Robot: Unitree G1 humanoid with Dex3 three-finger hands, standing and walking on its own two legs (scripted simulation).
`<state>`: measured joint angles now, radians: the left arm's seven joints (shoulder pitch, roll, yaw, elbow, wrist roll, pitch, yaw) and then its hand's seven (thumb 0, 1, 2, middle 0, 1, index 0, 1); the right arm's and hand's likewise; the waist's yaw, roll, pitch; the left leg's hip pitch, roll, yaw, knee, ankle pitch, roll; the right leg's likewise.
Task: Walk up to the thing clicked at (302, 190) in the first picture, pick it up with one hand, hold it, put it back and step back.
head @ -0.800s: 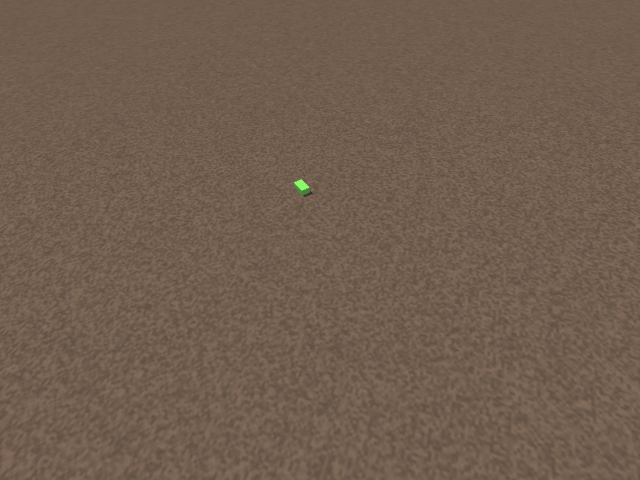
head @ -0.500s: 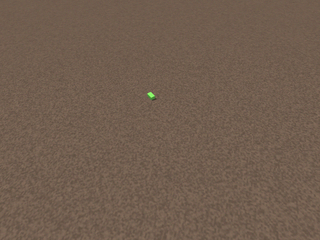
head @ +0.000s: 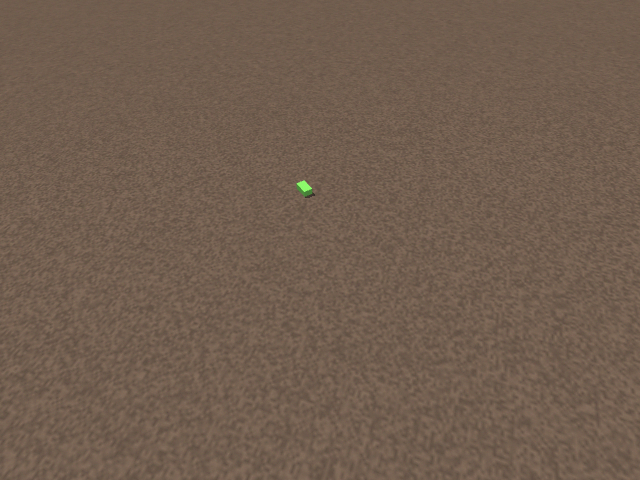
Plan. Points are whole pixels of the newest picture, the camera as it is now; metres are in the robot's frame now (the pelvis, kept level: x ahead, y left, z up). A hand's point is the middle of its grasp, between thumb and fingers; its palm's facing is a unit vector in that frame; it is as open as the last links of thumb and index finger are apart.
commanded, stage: stand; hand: left
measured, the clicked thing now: (304, 188) +1.50 +0.12 -0.77
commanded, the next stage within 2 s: walk up in 0.32 s
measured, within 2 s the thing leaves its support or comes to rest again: neither
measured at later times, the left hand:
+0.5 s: hand out of the picture +0.08 +0.29 -0.16, palm faces -0.16 -0.91 -0.39, open 7.4 cm
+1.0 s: hand (198, 309) +0.43 +0.25 -0.13, palm faces -0.35 -0.81 -0.47, open 7.4 cm
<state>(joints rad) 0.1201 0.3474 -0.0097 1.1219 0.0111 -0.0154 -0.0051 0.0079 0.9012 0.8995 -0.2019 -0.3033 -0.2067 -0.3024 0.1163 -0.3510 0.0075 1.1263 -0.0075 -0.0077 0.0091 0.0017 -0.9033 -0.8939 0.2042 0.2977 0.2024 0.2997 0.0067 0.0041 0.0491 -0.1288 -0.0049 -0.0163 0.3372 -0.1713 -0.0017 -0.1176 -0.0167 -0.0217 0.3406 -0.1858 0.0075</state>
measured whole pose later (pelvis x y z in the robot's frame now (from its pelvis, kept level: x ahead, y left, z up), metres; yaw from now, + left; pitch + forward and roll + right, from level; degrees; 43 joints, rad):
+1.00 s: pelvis +0.20 +0.05 -0.03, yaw -23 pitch -4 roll -3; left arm 0.20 0.40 0.04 0.84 -0.01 -0.08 0.03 0.01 0.90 0.90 -0.20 -0.30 -0.21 -0.30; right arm 0.29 -0.42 -0.08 0.81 -0.04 0.05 0.11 0.01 -0.91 -0.89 0.20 0.30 0.20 0.30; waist -0.06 0.12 0.08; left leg -0.48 0.08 -0.07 1.19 -0.38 -0.02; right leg -0.30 0.03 -0.09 0.60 -0.24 -0.04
